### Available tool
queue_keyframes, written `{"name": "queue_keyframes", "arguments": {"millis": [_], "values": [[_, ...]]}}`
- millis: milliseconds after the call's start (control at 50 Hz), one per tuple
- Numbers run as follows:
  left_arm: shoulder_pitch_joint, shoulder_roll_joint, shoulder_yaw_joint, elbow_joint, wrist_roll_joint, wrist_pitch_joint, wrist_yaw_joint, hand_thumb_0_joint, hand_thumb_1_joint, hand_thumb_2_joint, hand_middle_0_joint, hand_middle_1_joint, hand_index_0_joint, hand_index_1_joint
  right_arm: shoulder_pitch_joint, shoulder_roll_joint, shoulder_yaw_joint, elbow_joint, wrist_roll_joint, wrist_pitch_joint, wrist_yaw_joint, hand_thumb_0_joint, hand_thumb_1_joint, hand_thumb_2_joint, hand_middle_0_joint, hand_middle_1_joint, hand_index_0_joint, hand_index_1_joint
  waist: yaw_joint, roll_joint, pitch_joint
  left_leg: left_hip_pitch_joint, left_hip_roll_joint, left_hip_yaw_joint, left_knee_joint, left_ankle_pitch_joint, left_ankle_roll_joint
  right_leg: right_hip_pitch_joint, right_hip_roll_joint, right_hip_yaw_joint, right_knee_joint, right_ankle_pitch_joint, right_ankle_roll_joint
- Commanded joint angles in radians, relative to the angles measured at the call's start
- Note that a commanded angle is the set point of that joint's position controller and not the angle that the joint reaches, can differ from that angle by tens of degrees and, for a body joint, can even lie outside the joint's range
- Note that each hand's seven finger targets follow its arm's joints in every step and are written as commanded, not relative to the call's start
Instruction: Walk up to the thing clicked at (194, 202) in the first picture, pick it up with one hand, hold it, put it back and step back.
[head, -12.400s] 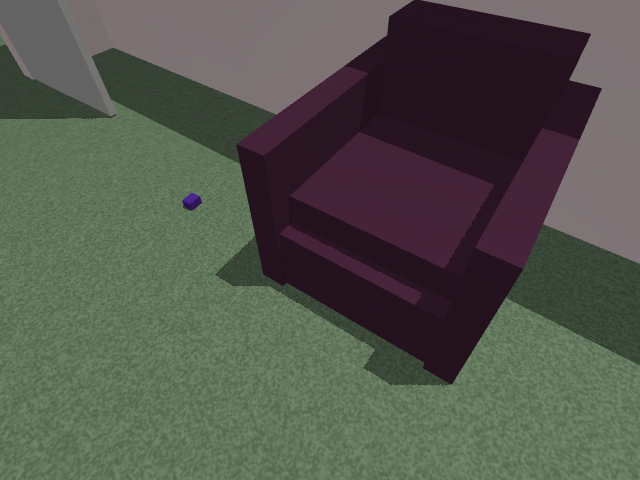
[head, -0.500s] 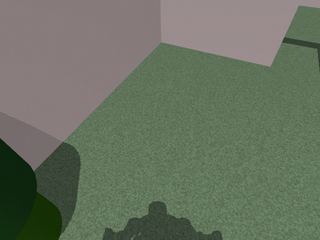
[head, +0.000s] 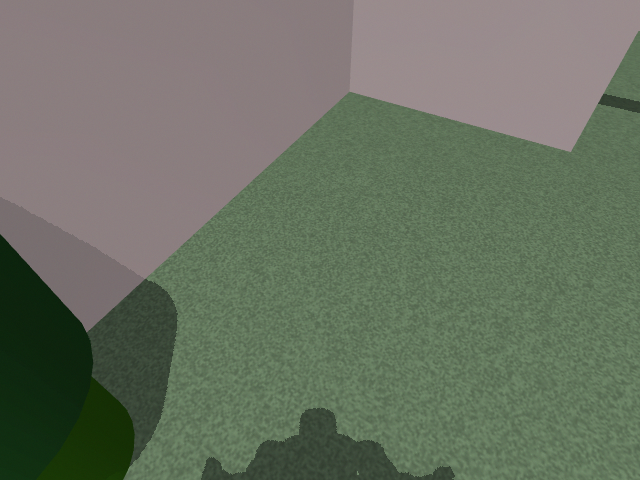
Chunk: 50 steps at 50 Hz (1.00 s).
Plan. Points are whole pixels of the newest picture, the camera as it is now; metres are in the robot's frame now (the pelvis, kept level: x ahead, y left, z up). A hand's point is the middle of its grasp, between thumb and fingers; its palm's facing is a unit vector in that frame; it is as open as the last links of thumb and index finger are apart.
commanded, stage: walk up
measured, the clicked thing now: out of the picture -0.13 -0.96 -0.76
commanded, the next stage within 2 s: none
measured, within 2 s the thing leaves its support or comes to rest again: neither
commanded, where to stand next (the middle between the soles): +0.98 -0.05 m, yaw -3 degrees
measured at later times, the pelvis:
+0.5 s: pelvis +0.18 +0.02 -0.01, yaw -5 degrees
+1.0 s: pelvis +0.43 +0.02 -0.03, yaw -3 degrees
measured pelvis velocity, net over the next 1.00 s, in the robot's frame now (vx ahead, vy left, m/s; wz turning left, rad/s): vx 0.43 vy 0.02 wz -0.06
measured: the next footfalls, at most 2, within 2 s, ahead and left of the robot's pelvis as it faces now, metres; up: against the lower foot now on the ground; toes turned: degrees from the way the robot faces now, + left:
left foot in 0.10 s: +0.12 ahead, +0.15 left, +0.00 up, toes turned +4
right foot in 0.54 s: +0.36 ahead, -0.13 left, +0.00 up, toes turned -9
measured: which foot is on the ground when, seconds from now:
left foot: up 0.00-0.08, down 0.10-0.56, up 0.58-0.92, down 0.94-1.00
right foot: down 0.00-0.10, up 0.12-0.52, down 0.54-0.96, up 0.98-1.00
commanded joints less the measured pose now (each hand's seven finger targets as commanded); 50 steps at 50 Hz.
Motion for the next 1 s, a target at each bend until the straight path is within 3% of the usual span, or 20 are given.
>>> {"name": "queue_keyframes", "arguments": {"millis": [0, 60, 80, 100, 120, 160, 220, 400, 460, 500, 520, 540, 560, 660, 840, 900, 920, 940, 960, 980], "values": [[-0.095, 0.329, 0.080, -0.126, 0.012, -0.013, 0.006, 0.000, 0.900, 0.900, -0.200, -0.300, -0.200, -0.300, -0.020, -0.203, -0.072, -0.115, 0.004, -0.052, 0.020, 0.000, -0.900, -0.900, 0.200, 0.300, 0.200, 0.300, -0.034, -0.199, 0.025, -0.035, 0.057, -0.014, -0.041, 0.005, -0.002, -0.095, -0.243, 0.272, -0.252, -0.432, -0.147], [-0.192, 0.259, 0.057, -0.175, 0.008, 0.005, -0.003, 0.000, 0.900, 0.900, -0.200, -0.300, -0.200, -0.300, 0.294, -0.226, -0.119, -0.025, 0.002, -0.055, 0.003, 0.000, -0.900, -0.900, 0.200, 0.300, 0.200, 0.300, -0.209, -0.003, -0.030, 0.482, -0.024, 0.069, -0.203, 0.189, -0.021, -0.506, -0.098, 0.073, 0.098, -0.498, -0.071], [-0.156, 0.160, 0.029, -0.190, 0.006, 0.010, -0.002, 0.000, 0.900, 0.900, -0.200, -0.300, -0.200, -0.300, 0.410, -0.314, -0.145, -0.001, -0.014, -0.058, -0.015, 0.000, -0.900, -0.900, 0.200, 0.300, 0.200, 0.300, -0.262, 0.335, -0.043, 0.565, 0.092, -0.156, -0.398, -0.124, 0.007, -0.675, 0.047, -0.025, 0.504, -0.488, -0.050], [-0.149, 0.124, 0.014, -0.207, -0.007, 0.012, 0.005, 0.000, 0.900, 0.900, -0.200, -0.300, -0.200, -0.300, 0.327, -0.378, -0.141, -0.061, -0.022, -0.070, -0.029, 0.000, -0.900, -0.900, 0.200, 0.300, 0.200, 0.300, -0.218, 0.360, 0.020, 0.387, 0.331, -0.653, -0.623, -0.453, 0.056, -0.767, 0.142, 0.156, 0.758, -0.387, -0.011], [-0.127, 0.211, 0.022, -0.189, -0.012, 0.010, 0.012, 0.000, 0.900, 0.900, -0.200, -0.300, -0.200, -0.300, 0.147, -0.386, -0.132, -0.122, 0.008, -0.076, -0.035, 0.000, -0.900, -0.900, 0.200, 0.300, 0.200, 0.300, -0.133, 0.149, 0.082, 0.192, 0.383, -0.718, -0.698, -0.476, 0.093, -0.650, 0.054, 0.312, 0.750, -0.216, -0.024], [0.044, 0.273, 0.036, -0.105, -0.036, 0.010, 0.001, 0.000, 0.900, 0.900, -0.200, -0.300, -0.200, -0.300, -0.013, -0.327, -0.098, -0.169, 0.022, -0.085, -0.031, 0.000, -0.900, -0.900, 0.200, 0.300, 0.200, 0.300, -0.008, 0.085, 0.094, 0.141, 0.303, -0.442, -0.636, -0.363, 0.096, -0.559, -0.005, 0.278, 0.729, -0.092, 0.002], [0.076, 0.275, 0.048, -0.069, -0.025, 0.012, -0.016, 0.000, 0.900, 0.900, -0.200, -0.300, -0.200, -0.300, 0.019, -0.263, -0.082, -0.182, 0.019, -0.103, -0.025, 0.000, -0.900, -0.900, 0.200, 0.300, 0.200, 0.300, -0.022, 0.123, 0.107, 0.109, 0.225, -0.221, -0.635, -0.156, 0.118, -0.465, -0.025, 0.214, 0.603, 0.004, 0.053], [-0.126, 0.219, 0.028, -0.179, -0.019, -0.006, -0.043, 0.000, 0.900, 0.900, -0.200, -0.300, -0.200, -0.300, 0.114, -0.282, -0.087, -0.207, 0.024, -0.101, -0.017, 0.000, -0.900, -0.900, 0.200, 0.300, 0.200, 0.300, -0.080, 0.094, 0.111, 0.198, 0.210, -0.020, -0.573, 0.111, 0.151, -0.352, -0.057, 0.072, 0.213, 0.112, 0.030], [-0.135, 0.206, 0.028, -0.184, -0.019, -0.012, -0.037, 0.000, 0.900, 0.900, -0.200, -0.300, -0.200, -0.300, 0.152, -0.285, -0.085, -0.214, 0.024, -0.087, -0.026, 0.000, -0.900, -0.900, 0.200, 0.300, 0.200, 0.300, -0.086, 0.094, 0.082, 0.246, 0.206, -0.003, -0.451, 0.385, 0.140, -0.279, -0.005, 0.005, 0.164, 0.058, 0.002], [0.042, 0.238, 0.052, -0.141, -0.023, -0.023, -0.018, 0.000, 0.900, 0.900, -0.200, -0.300, -0.200, -0.300, 0.142, -0.259, -0.073, -0.238, 0.027, -0.081, -0.031, 0.000, -0.900, -0.900, 0.200, 0.300, 0.200, 0.300, 0.019, -0.011, -0.032, 0.198, 0.159, 0.054, -0.150, 0.597, 0.102, 0.004, 0.024, 0.006, 0.106, 0.050, -0.021], [0.164, 0.291, 0.076, -0.114, -0.018, -0.032, -0.004, 0.000, 0.900, 0.900, -0.200, -0.300, -0.200, -0.300, 0.188, -0.208, -0.051, -0.248, 0.029, -0.080, -0.030, 0.000, -0.900, -0.900, 0.200, 0.300, 0.200, 0.300, 0.065, -0.136, -0.135, 0.057, 0.089, 0.103, 0.107, 0.498, 0.070, 0.238, -0.016, 0.077, 0.071, -0.035, -0.045], [0.253, 0.389, 0.104, -0.120, -0.020, -0.039, 0.012, 0.000, 0.900, 0.900, -0.200, -0.300, -0.200, -0.300, 0.235, -0.133, -0.023, -0.276, 0.046, -0.081, -0.027, 0.000, -0.900, -0.900, 0.200, 0.300, 0.200, 0.300, 0.082, -0.361, -0.207, -0.211, -0.056, 0.104, 0.365, 0.054, 0.021, 0.415, -0.295, 0.568, -0.044, -0.199, -0.137], [0.239, 0.414, 0.103, -0.135, -0.040, -0.036, 0.015, 0.000, 0.900, 0.900, -0.200, -0.300, -0.200, -0.300, 0.169, -0.230, -0.047, -0.266, 0.047, -0.074, -0.036, 0.000, -0.900, -0.900, 0.200, 0.300, 0.200, 0.300, 0.101, -0.261, -0.165, -0.292, -0.049, -0.018, 0.467, -0.063, 0.020, 0.355, -0.381, 0.759, -0.134, -0.186, -0.234], [0.065, 0.273, 0.058, -0.202, -0.048, -0.047, 0.030, 0.000, 0.900, 0.900, -0.200, -0.300, -0.200, -0.300, 0.187, -0.210, -0.045, -0.216, 0.045, -0.068, -0.018, 0.000, -0.900, -0.900, 0.200, 0.300, 0.200, 0.300, -0.011, -0.136, 0.021, -0.221, 0.045, -0.086, 0.368, 0.137, 0.013, -0.001, -0.219, 0.294, -0.136, 0.057, -0.176], [0.049, 0.301, 0.057, -0.268, -0.027, -0.063, 0.011, 0.000, 0.900, 0.900, -0.200, -0.300, -0.200, -0.300, 0.050, -0.180, -0.066, -0.261, 0.021, -0.084, 0.025, 0.000, -0.900, -0.900, 0.200, 0.300, 0.200, 0.300, 0.000, -0.115, 0.016, -0.061, 0.046, 0.041, -0.115, 0.328, -0.021, -0.119, -0.204, 0.148, -0.111, -0.075, -0.170], [0.025, 0.280, 0.039, -0.277, -0.019, -0.056, 0.009, 0.000, 0.900, 0.900, -0.200, -0.300, -0.200, -0.300, 0.189, -0.228, -0.092, -0.217, 0.015, -0.091, 0.012, 0.000, -0.900, -0.900, 0.200, 0.300, 0.200, 0.300, -0.100, -0.014, -0.036, 0.235, -0.007, 0.079, -0.130, 0.286, 0.004, -0.264, -0.163, 0.100, 0.101, -0.037, -0.121], [0.049, 0.232, 0.023, -0.278, -0.017, -0.053, 0.012, 0.000, 0.900, 0.900, -0.200, -0.300, -0.200, -0.300, 0.315, -0.280, -0.109, -0.185, 0.009, -0.098, -0.001, 0.000, -0.900, -0.900, 0.200, 0.300, 0.200, 0.300, -0.164, 0.153, -0.096, 0.382, 0.028, -0.005, -0.202, 0.147, 0.040, -0.335, -0.095, 0.041, 0.397, 0.037, -0.091], [0.102, 0.147, 0.001, -0.282, -0.032, -0.048, 0.013, 0.000, 0.900, 0.900, -0.200, -0.300, -0.200, -0.300, 0.374, -0.363, -0.127, -0.197, -0.001, -0.105, -0.017, 0.000, -0.900, -0.900, 0.200, 0.300, 0.200, 0.300, -0.165, 0.383, -0.109, 0.456, 0.277, -0.446, -0.383, -0.030, 0.097, -0.526, 0.063, 0.014, 0.707, -0.263, -0.021], [0.132, 0.244, 0.022, -0.261, -0.042, -0.040, 0.032, 0.000, 0.900, 0.900, -0.200, -0.300, -0.200, -0.300, 0.307, -0.397, -0.126, -0.237, 0.032, -0.108, -0.017, 0.000, -0.900, -0.900, 0.200, 0.300, 0.200, 0.300, -0.139, 0.237, -0.120, 0.407, 0.404, -0.745, -0.525, -0.143, 0.207, -0.573, 0.081, 0.141, 0.805, -0.307, -0.023], [0.092, 0.295, 0.021, -0.243, -0.036, -0.038, 0.039, 0.000, 0.900, 0.900, -0.200, -0.300, -0.200, -0.300, 0.244, -0.367, -0.122, -0.248, 0.048, -0.103, -0.020, 0.000, -0.900, -0.900, 0.200, 0.300, 0.200, 0.300, -0.120, 0.102, -0.048, 0.320, 0.394, -0.657, -0.509, -0.116, 0.219, -0.581, 0.025, 0.205, 0.859, -0.241, -0.026]]}}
